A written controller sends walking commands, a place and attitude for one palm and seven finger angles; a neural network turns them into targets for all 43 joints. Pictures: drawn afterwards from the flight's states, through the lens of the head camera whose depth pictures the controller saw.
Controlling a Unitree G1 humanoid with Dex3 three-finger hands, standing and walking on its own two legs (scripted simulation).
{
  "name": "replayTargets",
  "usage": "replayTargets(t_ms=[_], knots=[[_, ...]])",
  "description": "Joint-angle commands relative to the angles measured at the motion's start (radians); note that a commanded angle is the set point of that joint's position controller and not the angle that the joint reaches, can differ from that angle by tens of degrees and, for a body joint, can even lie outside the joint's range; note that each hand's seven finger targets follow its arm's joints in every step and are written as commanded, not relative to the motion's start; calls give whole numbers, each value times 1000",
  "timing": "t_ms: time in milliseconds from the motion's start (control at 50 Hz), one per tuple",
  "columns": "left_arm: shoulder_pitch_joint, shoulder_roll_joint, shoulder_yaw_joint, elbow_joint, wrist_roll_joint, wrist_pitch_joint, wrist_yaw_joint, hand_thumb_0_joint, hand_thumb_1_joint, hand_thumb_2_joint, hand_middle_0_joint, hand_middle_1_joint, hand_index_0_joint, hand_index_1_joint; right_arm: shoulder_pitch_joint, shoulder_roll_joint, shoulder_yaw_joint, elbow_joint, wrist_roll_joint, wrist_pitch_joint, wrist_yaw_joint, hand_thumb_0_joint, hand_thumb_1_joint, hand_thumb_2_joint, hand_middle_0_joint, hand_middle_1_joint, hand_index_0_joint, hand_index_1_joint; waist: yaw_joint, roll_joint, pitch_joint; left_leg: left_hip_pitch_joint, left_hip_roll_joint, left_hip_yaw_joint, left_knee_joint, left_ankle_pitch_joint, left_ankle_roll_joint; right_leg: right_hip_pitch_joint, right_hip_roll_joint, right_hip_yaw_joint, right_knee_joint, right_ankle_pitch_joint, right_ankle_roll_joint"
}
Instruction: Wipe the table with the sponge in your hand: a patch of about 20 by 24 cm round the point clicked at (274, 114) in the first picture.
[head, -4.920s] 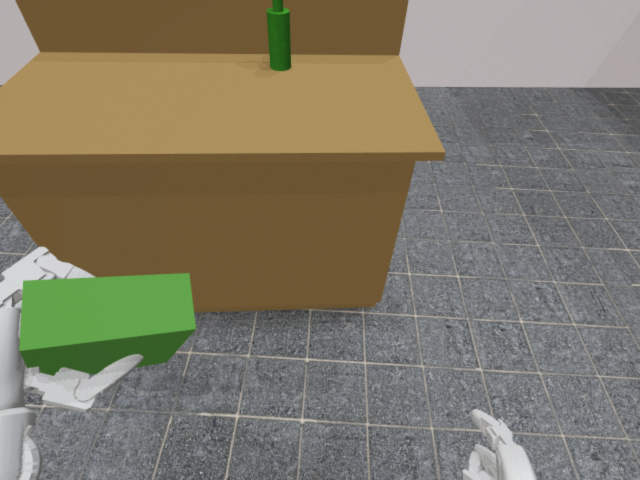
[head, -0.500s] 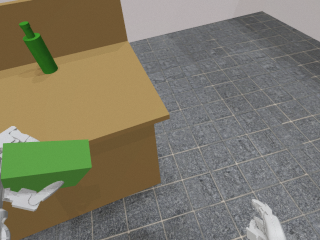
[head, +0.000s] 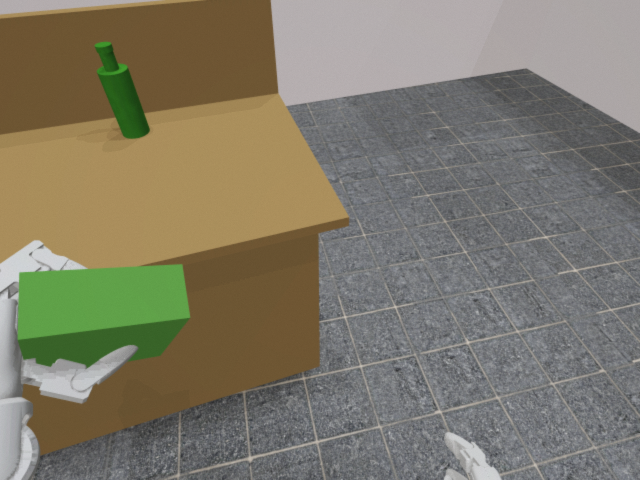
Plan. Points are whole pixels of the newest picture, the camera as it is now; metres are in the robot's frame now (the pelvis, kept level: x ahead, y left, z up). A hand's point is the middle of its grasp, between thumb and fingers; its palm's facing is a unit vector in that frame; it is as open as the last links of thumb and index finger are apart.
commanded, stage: come to a stop and stand still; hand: left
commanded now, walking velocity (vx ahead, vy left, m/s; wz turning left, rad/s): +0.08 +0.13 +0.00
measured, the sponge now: (127, 319) +0.23 +0.22 +0.15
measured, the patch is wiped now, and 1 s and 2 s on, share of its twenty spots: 0.00 0.00 0.00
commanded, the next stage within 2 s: look again from close up in 0.40 s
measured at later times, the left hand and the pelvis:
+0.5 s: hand (112, 326) +0.21 +0.22 +0.16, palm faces +0.41 -0.83 -0.39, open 9.6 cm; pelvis +0.00 -0.03 +0.00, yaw -1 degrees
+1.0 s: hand (55, 329) +0.20 +0.27 +0.17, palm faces +0.44 -0.83 -0.35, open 9.6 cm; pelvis -0.02 +0.00 +0.01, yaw +0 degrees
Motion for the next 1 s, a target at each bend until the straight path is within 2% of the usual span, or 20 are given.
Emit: replayTargets(t_ms=[0, 20, 40, 80, 120, 160, 200, 280, 380, 460, 480, 500, 520, 540, 560, 600, 720, 760, 860, 980], knots=[[-149, 217, 120, -255, -5, -79, 21, 0, 100, 1300, -1200, -1600, -1200, -1600, -130, -163, -85, -143, 1, -52, -15, 0, -900, -900, 200, 300, 200, 300, -35, -65, -64, -218, 5, 26, 182, -209, 74, 237, -135, 189, -336, 51, -78], [-136, 270, 160, -274, -13, -78, 23, 0, 100, 1300, -1200, -1600, -1200, -1600, -160, -145, -76, -158, 2, -52, -17, 0, -900, -900, 200, 300, 200, 300, -19, -243, -61, -340, -80, 41, 400, -270, 40, 259, -303, 451, -400, 183, -169], [-154, 268, 168, -293, -21, -86, 25, 0, 100, 1300, -1200, -1600, -1200, -1600, -171, -151, -76, -152, 0, -52, -15, 0, -900, -900, 200, 300, 200, 300, -13, -213, -94, -359, -63, -29, 540, -259, 33, 268, -361, 446, -395, 271, -209], [-23, 240, 183, -256, -38, -83, 14, 0, 100, 1300, -1200, -1600, -1200, -1600, -173, -159, -88, -152, 9, -39, -6, 0, -900, -900, 200, 300, 200, 300, -23, -142, -73, -330, -39, -79, 606, -172, 16, 203, -310, 405, -380, 326, -206], [96, 228, 208, -259, -44, -95, 10, 0, 100, 1300, -1200, -1600, -1200, -1600, -183, -138, -70, -161, 8, -12, -8, 0, -900, -900, 200, 300, 200, 300, -30, -78, -75, -276, -35, -54, 502, -142, 5, 192, -255, 242, -329, 566, -191], [111, 216, 214, -262, -49, -105, 12, 0, 100, 1300, -1200, -1600, -1200, -1600, -185, -136, -69, -176, 11, 2, -14, 0, -900, -900, 200, 300, 200, 300, -30, -130, -114, -215, -38, -16, 341, -114, 5, 234, -214, 147, -302, 625, -170], [102, 198, 199, -268, -49, -108, 17, 0, 100, 1300, -1200, -1600, -1200, -1600, -178, -150, -77, -191, 9, -3, -22, 0, -900, -900, 200, 300, 200, 300, -19, -160, -125, -178, -52, 9, 232, -85, 14, 245, -201, 154, -307, 588, -172], [75, 181, 159, -292, -51, -100, 23, 0, 100, 1300, -1200, -1600, -1200, -1600, -136, -173, -92, -191, 3, -12, -31, 0, -900, -900, 200, 300, 200, 300, -31, -78, -136, -2, -71, 10, -26, 57, 29, 197, -170, 171, -285, 456, -127], [-22, 203, 119, -361, -35, -111, 19, 0, 100, 1300, -1200, -1600, -1200, -1600, -148, -197, -89, -206, -2, -17, -44, 0, -900, -900, 200, 300, 200, 300, -19, 224, -88, 82, 166, -236, -177, 404, 125, 47, -3, 84, -104, 121, -26], [-96, 206, 107, -367, -21, -108, 16, 0, 100, 1300, -1200, -1600, -1200, -1600, -133, -197, -87, -195, -6, -36, -35, 0, -900, -900, 200, 300, 200, 300, -18, 173, -56, -42, 157, -164, -162, 324, 124, 124, -1, 79, -120, 60, -28], [-963, 923, 696, -363, 99, -186, -5, 0, 100, 1300, -1200, -1600, -1200, -1600, 7, -220, -135, -141, -54, -105, -13, 0, -900, -900, 200, 300, 200, 300, 66, 16, 21, -218, 53, -21, 126, 243, 116, 66, -69, 243, -297, 314, -43], [-502, 348, 252, 59, 9, -126, -58, 0, 100, 1300, -1200, -1600, -1200, -1600, -58, -116, -82, -146, -16, -101, 4, 0, -900, -900, 200, 300, 200, 300, -12, -62, -106, -83, -88, -57, 177, 160, 57, 104, -175, 374, -275, 538, -168], [-364, 300, 222, -58, -13, -131, -54, 0, 100, 1300, -1200, -1600, -1200, -1600, -83, -153, -92, -206, 9, -104, 3, 0, -900, -900, 200, 300, 200, 300, 3, -69, -50, -58, -87, -20, 132, 99, 41, 143, -183, 371, -310, 781, -127], [-298, 219, 158, 21, -39, -126, -56, 0, 100, 1300, -1200, -1600, -1200, -1600, -83, -176, -94, -178, 10, -114, 7, 0, -900, -900, 200, 300, 200, 300, -12, 18, -135, -13, -88, -38, -13, 54, 51, 211, -162, 265, -272, 613, -107], [-219, 124, 93, -10, -60, -131, -63, 0, 100, 1300, -1200, -1600, -1200, -1600, -97, -174, -106, -202, 27, -118, 17, 0, -900, -900, 200, 300, 200, 300, -5, 81, -148, 57, -76, -27, -57, 103, 57, 185, -113, 252, -243, 474, -81], [-90, 139, 79, -140, -62, -129, -65, 0, 100, 1300, -1200, -1600, -1200, -1600, -98, -200, -104, -216, 21, -103, 42, 0, -900, -900, 200, 300, 200, 300, 10, 30, -171, 55, -33, -69, -39, 246, 80, 196, -69, 196, -234, 407, -31], [-44, 223, 160, -190, -63, -106, -55, 0, 100, 1300, -1200, -1600, -1200, -1600, -149, -184, -74, -250, 12, -93, 15, 0, -900, -900, 200, 300, 200, 300, 3, -146, -51, -26, -46, -96, -113, -28, 79, 70, -48, 191, -371, -2, -54], [-127, 288, 217, -234, -62, -113, -47, 0, 100, 1300, -1200, -1600, -1200, -1600, -160, -189, -70, -253, 8, -92, -3, 0, -900, -900, 200, 300, 200, 300, -5, -58, 5, -22, -48, -102, -147, -91, 77, 4, -36, 198, -403, -100, -58], [-243, 231, 156, -268, -46, -131, -47, 0, 100, 1300, -1200, -1600, -1200, -1600, -150, -186, -61, -245, 1, -116, -14, 0, -900, -900, 200, 300, 200, 300, -6, 114, -27, -49, -23, -128, -239, -185, 86, 110, 12, 157, -334, 12, -52], [-151, 136, 48, -235, -30, -122, -59, 0, 100, 1300, -1200, -1600, -1200, -1600, -129, -211, -81, -241, -7, -132, 4, 0, -900, -900, 200, 300, 200, 300, -14, 73, -52, -71, -56, -116, -149, -285, 112, 109, -8, 172, -303, -116, -80]])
